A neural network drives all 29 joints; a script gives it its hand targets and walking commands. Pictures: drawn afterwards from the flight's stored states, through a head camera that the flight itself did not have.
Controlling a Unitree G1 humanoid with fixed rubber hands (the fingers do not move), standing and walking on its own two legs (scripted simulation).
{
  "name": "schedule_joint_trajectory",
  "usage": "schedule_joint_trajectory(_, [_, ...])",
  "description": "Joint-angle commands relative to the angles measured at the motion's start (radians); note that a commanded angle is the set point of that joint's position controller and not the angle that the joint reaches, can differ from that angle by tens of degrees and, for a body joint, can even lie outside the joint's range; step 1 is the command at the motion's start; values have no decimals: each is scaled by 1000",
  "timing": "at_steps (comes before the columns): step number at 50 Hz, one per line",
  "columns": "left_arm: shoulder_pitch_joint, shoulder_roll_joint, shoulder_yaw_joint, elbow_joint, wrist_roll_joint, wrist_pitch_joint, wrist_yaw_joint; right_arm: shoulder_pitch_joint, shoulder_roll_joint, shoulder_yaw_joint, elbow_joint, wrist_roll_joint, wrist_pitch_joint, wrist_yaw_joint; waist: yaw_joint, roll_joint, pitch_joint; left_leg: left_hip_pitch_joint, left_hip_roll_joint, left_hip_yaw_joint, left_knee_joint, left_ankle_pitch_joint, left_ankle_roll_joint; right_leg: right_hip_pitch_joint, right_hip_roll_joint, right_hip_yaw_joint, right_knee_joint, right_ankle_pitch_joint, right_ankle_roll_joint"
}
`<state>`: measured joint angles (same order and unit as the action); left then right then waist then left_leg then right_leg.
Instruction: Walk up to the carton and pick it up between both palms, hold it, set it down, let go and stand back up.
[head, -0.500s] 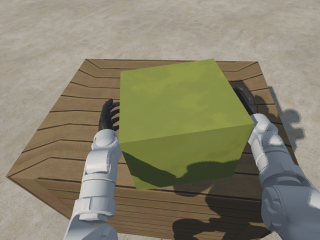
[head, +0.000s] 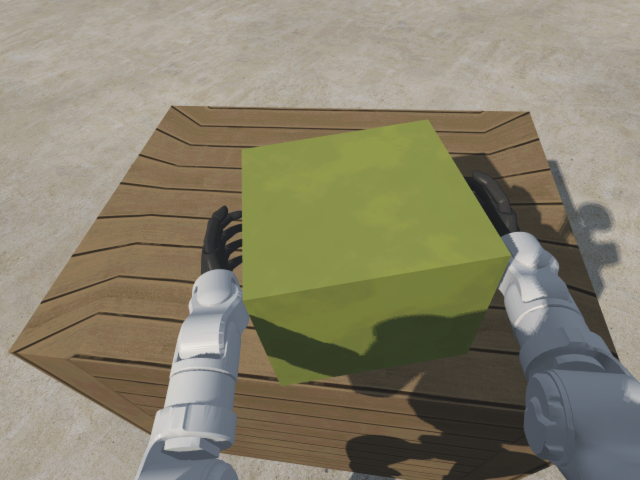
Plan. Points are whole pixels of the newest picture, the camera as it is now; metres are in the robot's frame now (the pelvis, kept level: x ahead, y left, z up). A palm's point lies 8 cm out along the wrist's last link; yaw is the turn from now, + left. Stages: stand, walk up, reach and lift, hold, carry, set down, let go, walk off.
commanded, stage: set down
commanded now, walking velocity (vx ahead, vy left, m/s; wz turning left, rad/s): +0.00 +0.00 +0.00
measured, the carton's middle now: (354, 252) +0.42 +0.01 +0.04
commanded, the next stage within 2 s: none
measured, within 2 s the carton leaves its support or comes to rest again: rests again in 0.22 s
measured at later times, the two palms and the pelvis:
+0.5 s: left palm (225, 268) +0.36 +0.18 +0.07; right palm (493, 227) +0.45 -0.17 +0.06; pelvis +0.01 -0.01 +0.00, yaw +1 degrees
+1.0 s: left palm (225, 271) +0.36 +0.18 +0.06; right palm (493, 229) +0.45 -0.17 +0.06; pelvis +0.01 -0.01 +0.00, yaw +1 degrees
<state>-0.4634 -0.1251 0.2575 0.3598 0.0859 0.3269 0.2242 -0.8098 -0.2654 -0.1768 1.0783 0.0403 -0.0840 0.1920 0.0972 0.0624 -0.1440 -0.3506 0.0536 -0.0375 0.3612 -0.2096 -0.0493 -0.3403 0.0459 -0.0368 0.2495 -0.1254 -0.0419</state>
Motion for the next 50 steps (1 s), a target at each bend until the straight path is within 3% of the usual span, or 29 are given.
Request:
schedule_joint_trajectory(1, [-570,-403,-315,-81,22,-99,-57,-677,177,117,-102,-53,-82,114,97,-124,-558,169,-1,53,45,666,-27,168,14,-54,22,428,-59])
schedule_joint_trajectory(3, [-582,-404,-314,-84,21,-117,-55,-699,191,129,-138,-55,-99,109,108,-138,-598,175,-2,56,54,681,-26,170,15,-54,27,452,-61])
schedule_joint_trajectory(5, [-586,-395,-295,-67,34,-122,-53,-678,189,130,-81,-56,-92,106,100,-133,-558,155,-2,56,42,665,-24,184,12,-55,35,445,-55])
schedule_joint_trajectory(11, [-566,-401,-300,-51,28,-150,-69,-671,208,151,-89,-60,-116,106,100,-148,-566,124,-4,57,43,670,-21,208,5,-48,49,508,-50])
schedule_joint_trajectory(14, [-551,-393,-283,-32,41,-151,-71,-639,206,141,-37,-62,-113,103,99,-139,-525,117,-5,59,41,674,-19,214,2,-47,48,508,-53])
schedule_joint_trajectory(22, [-528,-385,-247,18,54,-187,-88,-654,212,149,-46,-81,-141,92,98,-178,-512,70,-15,66,26,637,-9,256,-2,-47,76,558,-27])
schedule_joint_trajectory(23, [-528,-385,-252,30,67,-191,-93,-641,215,139,-28,-83,-143,95,91,-151,-494,74,-15,66,20,626,-10,245,-3,-47,78,536,-27])
schedule_joint_trajectory(25, [-507,-388,-235,33,65,-198,-94,-640,215,144,-28,-89,-153,96,103,-175,-498,89,-15,67,20,643,-5,239,-2,-48,83,555,-25])
schedule_joint_trajectory(27, [-502,-393,-246,38,64,-202,-95,-627,219,150,-11,-90,-157,91,97,-163,-489,86,-12,63,27,663,-9,226,-6,-44,78,579,-28])
schedule_joint_trajectory(30, [-494,-384,-217,79,74,-206,-102,-646,213,146,-18,-90,-161,92,107,-173,-454,55,-16,70,8,599,0,246,-9,-39,79,547,-20])
schedule_joint_trajectory(34, [-500,-383,-203,87,80,-217,-103,-620,214,130,7,-110,-162,97,99,-175,-435,72,-15,72,2,594,4,219,-8,-45,88,519,-12])
schedule_joint_trajectory(35, [-513,-380,-208,84,78,-222,-104,-630,206,119,9,-110,-167,100,94,-172,-458,52,-15,71,2,585,-1,225,-9,-47,84,517,-25])
schedule_joint_trajectory(39, [-506,-375,-190,104,92,-229,-108,-622,212,119,11,-114,-166,98,101,-171,-430,59,-17,71,-7,556,6,214,-11,-48,95,493,-4])
schedule_joint_trajectory(45, [-494,-379,-187,127,105,-234,-110,-585,212,89,41,-123,-170,106,98,-141,-415,77,-8,67,-2,570,-1,167,-11,-44,57,416,-31])
schedule_joint_trajectory(50, [-473,-377,-174,139,113,-234,-110,-590,200,86,32,-130,-174,102,96,-167,-404,71,-11,69,-5,550,9,165,-8,-49,73,436,-17])
